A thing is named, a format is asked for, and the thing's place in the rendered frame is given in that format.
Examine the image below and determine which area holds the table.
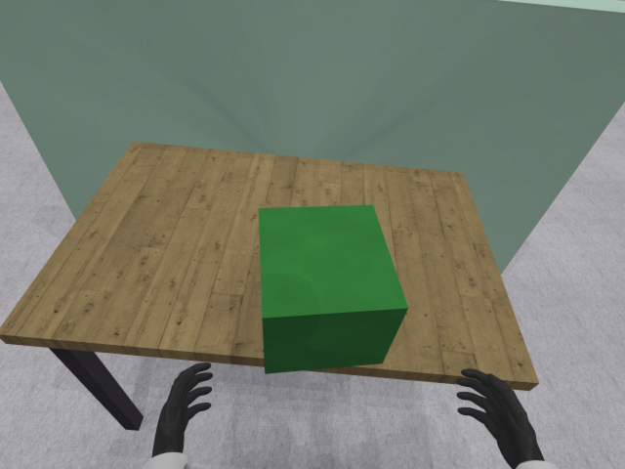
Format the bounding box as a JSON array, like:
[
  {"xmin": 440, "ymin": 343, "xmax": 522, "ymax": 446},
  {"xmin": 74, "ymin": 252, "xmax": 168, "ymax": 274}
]
[{"xmin": 0, "ymin": 142, "xmax": 539, "ymax": 431}]

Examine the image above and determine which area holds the robot right hand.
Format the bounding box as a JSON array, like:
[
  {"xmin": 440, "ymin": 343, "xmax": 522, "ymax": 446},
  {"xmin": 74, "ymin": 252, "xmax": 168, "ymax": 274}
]
[{"xmin": 456, "ymin": 369, "xmax": 545, "ymax": 469}]

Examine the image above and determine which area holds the carton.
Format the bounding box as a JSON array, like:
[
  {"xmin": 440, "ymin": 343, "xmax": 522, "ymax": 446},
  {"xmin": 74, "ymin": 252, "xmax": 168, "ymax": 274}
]
[{"xmin": 259, "ymin": 205, "xmax": 408, "ymax": 374}]

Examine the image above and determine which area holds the robot left hand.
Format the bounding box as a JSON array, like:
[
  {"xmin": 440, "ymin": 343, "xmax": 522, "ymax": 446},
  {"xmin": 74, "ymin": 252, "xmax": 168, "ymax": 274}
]
[{"xmin": 152, "ymin": 362, "xmax": 213, "ymax": 457}]

